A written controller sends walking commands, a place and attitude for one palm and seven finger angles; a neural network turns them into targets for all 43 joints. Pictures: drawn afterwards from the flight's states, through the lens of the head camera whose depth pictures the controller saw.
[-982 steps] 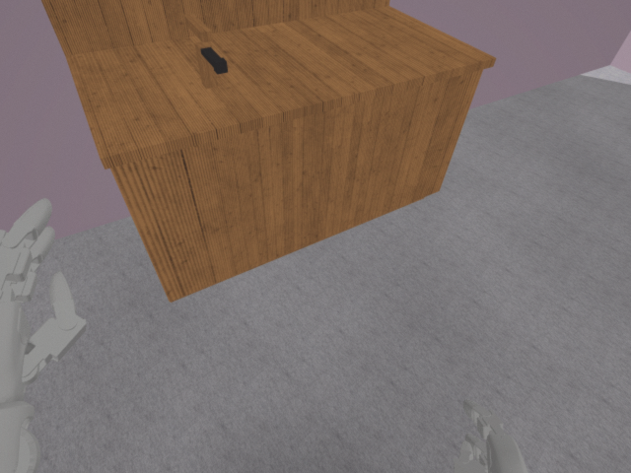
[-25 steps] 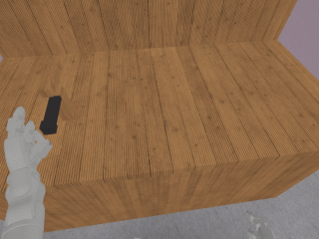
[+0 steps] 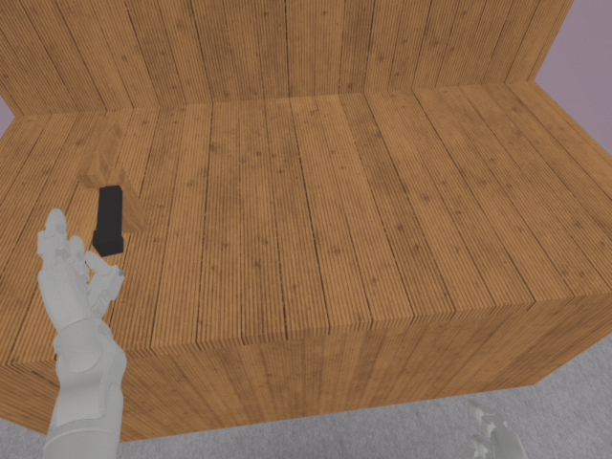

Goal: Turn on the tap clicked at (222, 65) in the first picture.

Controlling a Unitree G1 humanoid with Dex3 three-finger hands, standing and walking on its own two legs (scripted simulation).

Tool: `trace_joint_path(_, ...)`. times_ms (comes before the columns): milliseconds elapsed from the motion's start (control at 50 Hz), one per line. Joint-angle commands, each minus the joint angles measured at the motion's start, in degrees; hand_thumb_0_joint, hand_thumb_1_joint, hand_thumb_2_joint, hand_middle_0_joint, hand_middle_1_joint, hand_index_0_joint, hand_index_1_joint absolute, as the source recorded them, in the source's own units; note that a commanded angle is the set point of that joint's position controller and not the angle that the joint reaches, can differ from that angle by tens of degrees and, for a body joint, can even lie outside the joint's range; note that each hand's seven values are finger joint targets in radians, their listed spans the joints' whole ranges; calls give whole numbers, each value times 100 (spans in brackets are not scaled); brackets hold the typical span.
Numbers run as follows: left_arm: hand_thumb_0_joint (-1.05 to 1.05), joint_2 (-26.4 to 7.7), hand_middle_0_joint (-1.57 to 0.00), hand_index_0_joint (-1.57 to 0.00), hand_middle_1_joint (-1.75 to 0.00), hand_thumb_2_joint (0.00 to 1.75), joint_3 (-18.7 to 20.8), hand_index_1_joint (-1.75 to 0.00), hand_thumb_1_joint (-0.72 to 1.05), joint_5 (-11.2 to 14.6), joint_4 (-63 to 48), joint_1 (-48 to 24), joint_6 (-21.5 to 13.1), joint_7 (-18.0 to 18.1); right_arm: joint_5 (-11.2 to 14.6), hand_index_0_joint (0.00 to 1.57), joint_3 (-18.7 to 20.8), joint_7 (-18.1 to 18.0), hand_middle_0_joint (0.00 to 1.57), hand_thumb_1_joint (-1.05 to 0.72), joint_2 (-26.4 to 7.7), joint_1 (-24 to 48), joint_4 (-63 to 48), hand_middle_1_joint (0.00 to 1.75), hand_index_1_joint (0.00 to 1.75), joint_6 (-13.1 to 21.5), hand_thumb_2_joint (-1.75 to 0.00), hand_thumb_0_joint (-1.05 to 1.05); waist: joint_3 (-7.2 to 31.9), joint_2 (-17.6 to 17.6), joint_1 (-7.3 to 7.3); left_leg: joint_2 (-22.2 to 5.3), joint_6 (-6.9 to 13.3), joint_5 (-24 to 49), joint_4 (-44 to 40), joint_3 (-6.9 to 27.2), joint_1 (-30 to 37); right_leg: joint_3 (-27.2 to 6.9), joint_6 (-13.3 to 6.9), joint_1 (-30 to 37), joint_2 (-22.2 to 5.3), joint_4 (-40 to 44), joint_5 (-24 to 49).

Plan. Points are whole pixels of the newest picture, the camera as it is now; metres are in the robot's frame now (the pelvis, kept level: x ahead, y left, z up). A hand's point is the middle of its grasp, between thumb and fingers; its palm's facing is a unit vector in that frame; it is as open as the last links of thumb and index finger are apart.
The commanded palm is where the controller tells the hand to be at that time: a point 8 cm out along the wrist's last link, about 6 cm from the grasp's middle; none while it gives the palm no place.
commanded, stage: push the lever round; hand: left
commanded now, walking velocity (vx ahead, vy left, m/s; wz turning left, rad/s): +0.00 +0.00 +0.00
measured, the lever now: (108, 241) +0.36 +0.30 +0.08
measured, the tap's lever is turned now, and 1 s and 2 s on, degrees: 10 30 68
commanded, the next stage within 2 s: lift the hand up off the lever in 1.64 s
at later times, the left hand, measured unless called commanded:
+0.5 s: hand (151, 261) +0.33 +0.23 +0.08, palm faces +0.67 -0.74 -0.04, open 7.4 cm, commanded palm +0.30 +0.26 +0.07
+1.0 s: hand (181, 247) +0.36 +0.20 +0.08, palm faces +0.74 -0.67 -0.05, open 7.2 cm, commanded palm +0.33 +0.22 +0.07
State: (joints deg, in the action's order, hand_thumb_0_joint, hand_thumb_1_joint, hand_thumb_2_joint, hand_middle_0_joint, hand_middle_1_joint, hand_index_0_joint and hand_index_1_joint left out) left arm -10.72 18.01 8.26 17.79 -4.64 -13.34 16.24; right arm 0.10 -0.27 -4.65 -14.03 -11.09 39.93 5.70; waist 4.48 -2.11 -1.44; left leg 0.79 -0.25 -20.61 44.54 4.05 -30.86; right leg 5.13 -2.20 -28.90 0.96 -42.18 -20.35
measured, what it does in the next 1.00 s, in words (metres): stands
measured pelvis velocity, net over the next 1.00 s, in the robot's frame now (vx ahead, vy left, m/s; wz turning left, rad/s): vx -0.01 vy -0.01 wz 0.00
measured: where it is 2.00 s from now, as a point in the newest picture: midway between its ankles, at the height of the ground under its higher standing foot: outside the picture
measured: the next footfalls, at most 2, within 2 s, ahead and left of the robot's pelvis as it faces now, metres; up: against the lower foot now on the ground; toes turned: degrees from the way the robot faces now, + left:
none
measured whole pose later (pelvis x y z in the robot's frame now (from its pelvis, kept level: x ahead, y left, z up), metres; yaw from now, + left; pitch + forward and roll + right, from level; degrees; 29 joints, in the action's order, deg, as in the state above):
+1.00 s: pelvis -0.01 -0.01 +0.00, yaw +0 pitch +7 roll -1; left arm -1.8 10.7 -1.2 26.7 -17.3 -9.9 41.9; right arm -2.1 0.4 -4.2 -12.0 -7.5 42.8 0.6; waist 4.8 -1.8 -0.4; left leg 0.5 -1.0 -19.5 43.1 4.2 -30.4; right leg 5.3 -2.9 -28.9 1.2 -41.6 -19.7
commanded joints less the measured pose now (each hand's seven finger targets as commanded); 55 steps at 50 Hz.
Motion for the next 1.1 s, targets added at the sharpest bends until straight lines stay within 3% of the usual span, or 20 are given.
trace_joint_path(0, 0, -982, -15, -15, -15, 90, -84, -15, 90, -218, -1361, -1897, -379, 196, -23, 20, 224, -54, 20, -90, -741, 408, -766, 30, 30, 262, -90, 0, 1343, 31, 200, 25, 119, 869, -650, -35, 583, -316, 89, 602, -89, 698, 955)
trace_joint_path(60, 0, -766, -15, -15, -15, 90, -321, -15, 90, -353, -1548, -1855, -392, 363, -41, 20, 226, -23, 20, -90, -712, 428, -790, 30, 30, 253, -90, 0, 1468, -250, 174, 25, 81, 1053, -637, -30, 738, -298, 55, 620, -92, 631, 1072)
trace_joint_path(120, 0, -674, -15, -15, -15, 90, -402, -15, 90, -366, -1465, -1958, -346, 519, -62, 20, 226, -21, 20, -90, -714, 455, -763, 30, 30, 237, -90, 0, 1410, -28, 204, 16, 97, 950, -629, -17, 676, -297, 74, 597, -95, 681, 994)
trace_joint_path(140, 0, -896, -15, -15, -15, 90, -152, -15, 90, -399, -1396, -1919, -339, 611, -51, 20, 233, -40, 20, -90, -729, 464, -726, 30, 30, 213, -90, 0, 1367, 110, 180, 7, 98, 901, -653, 4, 617, -305, 74, 646, -94, 699, 929)
trace_joint_path(180, 0, -631, -15, -15, -15, 90, -385, -15, 90, -401, -1316, -2002, -304, 724, -58, 20, 223, -23, 20, -90, -699, 528, -764, 30, 30, 188, -90, 0, 1312, 202, 206, 11, 115, 791, -659, -18, 584, -307, 91, 597, -107, 748, 838)
trace_joint_path(240, 0, -806, -15, -15, -15, 90, -180, -15, 90, -508, -1245, -2092, -266, 937, -71, 20, 219, -33, 20, -90, -691, 589, -719, 30, 30, 142, -90, 0, 1250, 67, 138, 12, 92, 691, -723, -4, 555, -312, 73, 602, -105, 763, 671)
trace_joint_path(280, 0, -507, -15, -15, -15, 90, -530, -15, 90, -576, -1288, -2325, -225, 1048, -91, 20, 195, -7, 20, -90, -663, 628, -762, 30, 30, 122, -90, 0, 1285, -14, 217, 16, 101, 689, -699, -16, 591, -306, 72, 549, -123, 751, 685)
trace_joint_path(340, 0, -619, -15, -15, -15, 90, -363, -15, 90, -697, -1244, -2216, -188, 1251, -114, 20, 225, -6, 20, -90, -660, 625, -721, 30, 30, 71, -90, 0, 1366, -17, 147, 1, 81, 831, -714, -4, 622, -303, 54, 640, -114, 731, 772)
trace_joint_path(360, 0, -315, -15, -15, -15, 90, -681, -15, 90, -716, -1301, -2312, -175, 1276, -128, 20, 219, 17, 20, -90, -644, 652, -758, 30, 30, 66, -90, 0, 1438, 0, 225, 5, 97, 856, -677, -37, 687, -303, 73, 608, -130, 729, 828)
trace_joint_path(420, 0, -214, -15, -15, -15, 90, -765, -15, 90, -754, -1319, -2442, -177, 1420, -149, 20, 232, 25, 20, -90, -628, 659, -734, 30, 30, 58, -90, 0, 1463, 45, 227, -15, 98, 904, -656, -48, 699, -312, 69, 623, -136, 744, 891)
trace_joint_path(500, 0, -296, -15, -15, -15, 90, -632, -15, 90, -740, -968, -2666, -87, 1586, -135, 20, 227, -13, 20, -90, -633, 738, -674, 30, 30, -22, -90, 0, 1335, 337, 260, -8, 132, 605, -692, -70, 536, -384, 103, 618, -157, 883, 608)
trace_joint_path(640, 0, -384, -15, -15, -15, 90, -528, -15, 90, -939, -815, -3007, -2, 1954, -161, 20, 220, -58, 20, -90, -588, 808, -593, 30, 30, -146, -90, 0, 1331, 49, 242, -6, 129, 561, -743, -83, 568, -430, 85, 644, -177, 916, 537)
trace_joint_path(800, 0, 90, -15, -15, -15, 90, -948, -15, 90, -1092, -676, -3416, -23, 2261, -213, 20, 250, -14, 20, -90, -532, 854, -551, 30, 30, -181, -90, 0, 1503, 206, 335, -54, 122, 733, -670, -109, 668, -387, 80, 592, -194, 867, 701)
trace_joint_path(840, 0, -167, -15, -15, -15, 90, -612, -15, 90, -1110, -509, -3300, 5, 2368, -219, 20, 269, -25, 20, -90, -545, 834, -494, 30, 30, -212, -90, 0, 1466, 276, 257, -54, 117, 687, -707, -84, 585, -407, 74, 669, -190, 909, 627)
trace_joint_path(860, 0, 129, -15, -15, -15, 90, -911, -15, 90, -1116, -529, -3446, 21, 2376, -215, 20, 253, -1, 20, -90, -526, 877, -546, 30, 30, -217, -90, 0, 1461, 272, 319, -38, 121, 709, -703, -104, 607, -389, 81, 651, -205, 894, 664)
trace_joint_path(940, 0, -99, -15, -15, -15, 90, -608, -15, 90, -1159, -251, -3580, 81, 2579, -225, 20, 269, -17, 20, -90, -516, 914, -449, 30, 30, -257, -90, 0, 1386, 260, 260, -48, 118, 437, -750, -103, 503, -427, 85, 630, -209, 1001, 336)
trace_joint_path(960, 0, 173, -15, -15, -15, 90, -878, -15, 90, -1168, -239, -3713, 107, 2594, -227, 20, 249, 6, 20, -90, -486, 939, -496, 30, 30, -272, -90, 0, 1349, 276, 317, -46, 120, 372, -767, -119, 501, -405, 97, 607, -223, 1004, 283)
trace_joint_path(1020, 0, 130, -15, -15, -15, 90, -831, -15, 90, -1217, -41, -3986, 123, 2742, -254, 20, 250, 2, 20, -90, -471, 945, -437, 30, 30, -289, -90, 0, 1328, 341, 337, -55, 141, 208, -766, -152, 463, -451, 108, 606, -247, 1111, 139)
trace_joint_path(1040, 0, -174, -15, -15, -15, 90, -456, -15, 90, -1241, 63, -3876, 134, 2818, -260, 20, 274, -12, 20, -90, -489, 929, -397, 30, 30, -318, -90, 0, 1349, 364, 240, -54, 131, 209, -802, -122, 396, -457, 96, 687, -235, 1112, 105)
trace_joint_path(1080, 0, -75, -15, -15, -15, 90, -530, -15, 90, -1267, 113, -4020, 148, 2894, -286, 20, 273, 15, 20, -90, -456, 904, -422, 30, 30, -356, -90, 0, 1567, 452, 270, -64, 146, 433, -723, -164, 438, -473, 113, 811, -269, 1094, 347)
